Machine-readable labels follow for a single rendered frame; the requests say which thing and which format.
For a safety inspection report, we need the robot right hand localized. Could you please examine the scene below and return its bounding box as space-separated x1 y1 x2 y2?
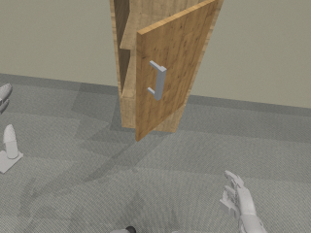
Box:
220 170 258 220

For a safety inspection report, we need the handle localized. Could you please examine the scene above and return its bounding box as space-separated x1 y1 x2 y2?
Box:
147 60 167 101

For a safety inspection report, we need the robot right forearm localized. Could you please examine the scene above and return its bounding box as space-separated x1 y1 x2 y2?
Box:
238 214 268 233

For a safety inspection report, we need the robot left hand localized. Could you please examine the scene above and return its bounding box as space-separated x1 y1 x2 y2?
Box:
0 83 23 175

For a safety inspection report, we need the cupboard door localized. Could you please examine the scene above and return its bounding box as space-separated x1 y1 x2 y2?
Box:
135 0 220 142

